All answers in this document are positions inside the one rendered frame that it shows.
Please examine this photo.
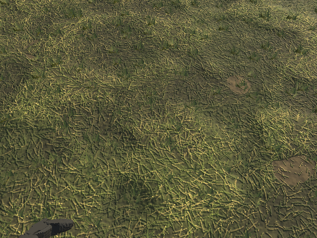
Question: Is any robot left hand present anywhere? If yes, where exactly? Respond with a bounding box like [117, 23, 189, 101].
[18, 218, 74, 238]

